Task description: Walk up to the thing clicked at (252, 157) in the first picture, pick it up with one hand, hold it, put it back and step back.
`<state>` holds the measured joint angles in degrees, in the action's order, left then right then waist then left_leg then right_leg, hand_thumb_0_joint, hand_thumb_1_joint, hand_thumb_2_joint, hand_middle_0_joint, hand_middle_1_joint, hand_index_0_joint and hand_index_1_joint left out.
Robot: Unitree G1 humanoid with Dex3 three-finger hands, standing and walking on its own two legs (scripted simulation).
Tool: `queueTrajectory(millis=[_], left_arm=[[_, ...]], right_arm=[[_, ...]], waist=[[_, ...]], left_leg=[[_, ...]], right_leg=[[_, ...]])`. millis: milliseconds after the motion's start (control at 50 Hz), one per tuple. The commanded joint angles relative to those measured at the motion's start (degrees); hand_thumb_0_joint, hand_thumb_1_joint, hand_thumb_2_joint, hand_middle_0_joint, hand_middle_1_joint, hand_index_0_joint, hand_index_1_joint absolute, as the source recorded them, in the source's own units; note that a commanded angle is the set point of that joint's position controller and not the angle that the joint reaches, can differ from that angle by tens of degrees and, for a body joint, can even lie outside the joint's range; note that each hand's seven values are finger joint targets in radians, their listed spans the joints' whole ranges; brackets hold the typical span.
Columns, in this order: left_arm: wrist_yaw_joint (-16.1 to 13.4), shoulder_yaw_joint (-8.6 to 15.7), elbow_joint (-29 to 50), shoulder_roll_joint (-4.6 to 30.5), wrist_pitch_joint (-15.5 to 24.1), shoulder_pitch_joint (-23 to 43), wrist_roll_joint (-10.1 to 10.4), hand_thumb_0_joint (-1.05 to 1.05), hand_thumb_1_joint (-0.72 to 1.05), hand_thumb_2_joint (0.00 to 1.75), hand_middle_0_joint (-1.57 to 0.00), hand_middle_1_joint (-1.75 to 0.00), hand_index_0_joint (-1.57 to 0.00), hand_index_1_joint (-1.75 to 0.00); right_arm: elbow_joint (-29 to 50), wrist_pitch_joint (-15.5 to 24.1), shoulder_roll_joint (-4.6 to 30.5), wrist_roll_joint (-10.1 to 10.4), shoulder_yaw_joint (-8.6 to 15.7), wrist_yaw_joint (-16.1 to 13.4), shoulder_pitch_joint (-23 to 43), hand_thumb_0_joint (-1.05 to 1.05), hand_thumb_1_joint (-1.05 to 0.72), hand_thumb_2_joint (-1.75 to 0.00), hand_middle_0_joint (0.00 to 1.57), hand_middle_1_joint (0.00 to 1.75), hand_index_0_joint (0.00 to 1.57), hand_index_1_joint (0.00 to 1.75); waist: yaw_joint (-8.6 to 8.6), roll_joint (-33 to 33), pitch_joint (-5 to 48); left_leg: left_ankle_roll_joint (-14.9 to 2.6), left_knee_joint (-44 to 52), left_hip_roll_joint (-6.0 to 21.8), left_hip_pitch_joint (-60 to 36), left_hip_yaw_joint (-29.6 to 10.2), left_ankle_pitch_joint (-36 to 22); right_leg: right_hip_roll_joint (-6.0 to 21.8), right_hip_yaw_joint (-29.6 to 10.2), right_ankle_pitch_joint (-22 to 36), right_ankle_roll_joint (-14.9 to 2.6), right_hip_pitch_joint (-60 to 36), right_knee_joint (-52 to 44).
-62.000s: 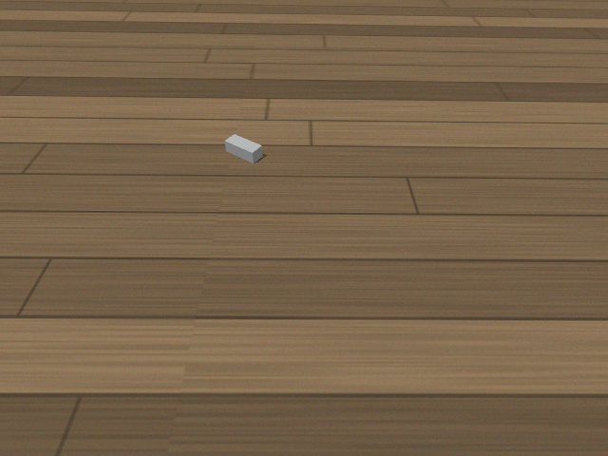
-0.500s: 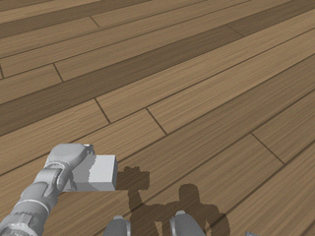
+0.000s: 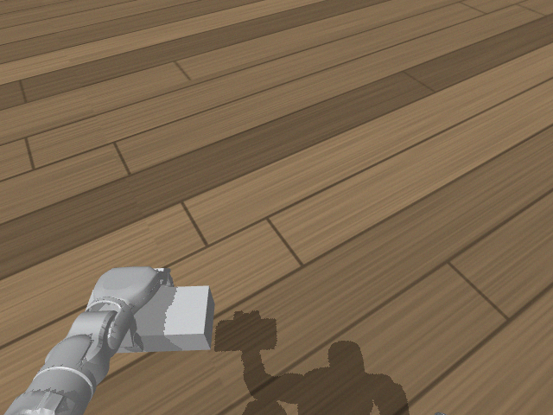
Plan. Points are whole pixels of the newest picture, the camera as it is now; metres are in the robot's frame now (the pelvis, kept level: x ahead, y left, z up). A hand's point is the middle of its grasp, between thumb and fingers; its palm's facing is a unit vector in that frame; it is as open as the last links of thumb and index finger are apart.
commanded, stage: hold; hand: left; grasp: from above
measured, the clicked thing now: (151, 319) +0.33 +0.20 -0.11
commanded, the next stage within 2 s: crouch in 1.92 s
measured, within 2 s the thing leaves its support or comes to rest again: neither
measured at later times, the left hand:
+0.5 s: hand (123, 309) +0.31 +0.21 -0.03, palm faces -0.48 +0.01 -0.88, open 11.0 cm
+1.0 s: hand (123, 327) +0.28 +0.20 -0.01, palm faces -0.46 +0.01 -0.89, open 11.0 cm
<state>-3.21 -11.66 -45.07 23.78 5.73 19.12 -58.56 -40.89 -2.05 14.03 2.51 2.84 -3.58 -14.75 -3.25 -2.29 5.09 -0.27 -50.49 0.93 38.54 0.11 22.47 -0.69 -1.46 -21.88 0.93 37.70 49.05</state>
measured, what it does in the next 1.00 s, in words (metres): stands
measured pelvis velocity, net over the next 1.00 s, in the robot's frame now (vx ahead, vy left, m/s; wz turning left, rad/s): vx -0.01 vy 0.00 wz -0.01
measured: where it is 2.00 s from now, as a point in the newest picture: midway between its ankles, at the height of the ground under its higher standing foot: outside the picture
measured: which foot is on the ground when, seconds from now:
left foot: down 0.00-1.00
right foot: down 0.00-1.00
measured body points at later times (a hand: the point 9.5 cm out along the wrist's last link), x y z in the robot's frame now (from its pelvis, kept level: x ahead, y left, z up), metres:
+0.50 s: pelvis +0.01 +0.01 +0.02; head +0.03 -0.01 +0.47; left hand +0.34 +0.21 +0.02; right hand +0.12 -0.26 -0.10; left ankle +0.02 +0.12 -0.69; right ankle +0.02 -0.13 -0.69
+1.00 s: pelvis -0.01 +0.00 +0.02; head +0.00 -0.02 +0.47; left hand +0.30 +0.20 +0.04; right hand +0.12 -0.26 -0.09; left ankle +0.02 +0.12 -0.69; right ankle +0.02 -0.13 -0.69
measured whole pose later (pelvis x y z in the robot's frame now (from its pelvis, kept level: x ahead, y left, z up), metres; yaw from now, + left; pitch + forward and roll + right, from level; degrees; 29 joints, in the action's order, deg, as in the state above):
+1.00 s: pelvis -0.01 +0.00 +0.02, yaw -1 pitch +3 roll +0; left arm 3.0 -12.6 -33.8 24.6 7.9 12.2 -57.9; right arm -38.5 -3.9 14.8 3.4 2.0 -4.5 -11.6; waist -0.8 -3.2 2.6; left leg -0.4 -40.2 0.5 26.2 1.2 17.5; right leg -0.2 -2.6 -17.2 1.0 26.1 39.9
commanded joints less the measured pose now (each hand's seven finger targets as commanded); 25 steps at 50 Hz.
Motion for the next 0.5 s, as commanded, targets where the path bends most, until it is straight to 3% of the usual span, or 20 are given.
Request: queueTrajectory(millis=[0,160,180,200,260,300,480], left_arm=[[-1.5,5.6,12.6,12.2,1.9,17.7,-0.1,0.0,0.66,0.98,-0.99,-0.83,-1.0,-0.82],[-2.2,6.2,13.3,12.4,1.9,16.0,-1.6,0.0,0.69,0.99,-1.02,-0.8,-1.02,-0.79],[-1.9,5.3,13.7,11.6,1.8,16.7,-1.4,0.0,0.7,0.99,-1.02,-0.82,-1.03,-0.81],[-1.8,6.2,15.8,12.7,2.0,18.4,-1.1,0.0,0.7,1.0,-1.02,-0.81,-1.03,-0.8],[-1.0,5.8,14.4,12.1,1.5,15.5,-0.8,0.0,0.69,1.0,-1.02,-0.79,-1.02,-0.79],[0.2,4.7,15.7,11.3,1.5,15.7,-0.3,0.0,0.69,0.98,-1.01,-0.78,-1.02,-0.78],[2.7,5.8,17.9,12.5,2.6,13.7,0.6,0.0,0.68,0.93,-0.99,-0.79,-1.01,-0.78]], right_arm=[[6.2,1.6,8.1,0.1,2.6,-0.6,-0.2,0.0,-0.91,-0.9,0.2,0.3,0.2,0.3],[6.3,0.7,8.6,0.2,3.0,-0.2,0.3,0.0,-0.9,-0.9,0.2,0.3,0.2,0.3],[6.4,0.6,8.6,0.2,3.0,-0.1,0.6,0.0,-0.91,-0.9,0.2,0.3,0.2,0.3],[6.5,0.5,8.8,0.2,3.2,-0.2,0.8,0.0,-0.9,-0.9,0.2,0.3,0.2,0.3],[6.7,0.2,8.7,0.4,3.1,0.0,1.2,0.0,-0.9,-0.9,0.2,0.3,0.2,0.3],[7.2,0.0,8.7,0.6,3.0,-0.1,1.5,0.0,-0.9,-0.9,0.2,0.3,0.2,0.3],[9.0,-0.3,8.5,0.7,2.3,-0.5,3.9,0.0,-0.9,-0.9,0.2,0.3,0.2,0.3]], waist=[[-0.1,0.4,18.5],[0.67,-0.7,17.4],[0.34,-0.3,17.4],[0.46,-1.0,18.3],[0.84,-0.3,17.2],[0.38,-0.4,16.0],[1.3,-0.2,13.7]], left_leg=[[-0.58,7.7,-1.9,-14.4,-0.3,-15.4],[-0.19,10.2,-1.7,-18.6,-0.2,-19.9],[-0.26,10.1,-1.7,-18.6,-0.3,-20.4],[-0.12,10.7,-1.6,-19.8,-0.2,-20.3],[-0.23,11.3,-1.6,-19.8,-0.3,-21.3],[-0.17,12.1,-1.4,-20.0,-0.2,-21.0],[-0.27,14.0,-1.6,-19.6,0.0,-16.8]], right_leg=[[-1.6,0.5,15.1,-1.35,-8.8,-8.8],[-1.7,1.1,17.6,-1.7,-10.8,-10.4],[-1.7,1.0,18.3,-1.56,-11.3,-10.6],[-1.8,1.1,18.0,-1.59,-11.7,-10.9],[-1.9,1.2,18.7,-1.57,-12.6,-11.5],[-2.0,1.2,18.2,-1.66,-12.7,-11.8],[-1.9,0.9,14.7,-1.85,-13.5,-13.4]])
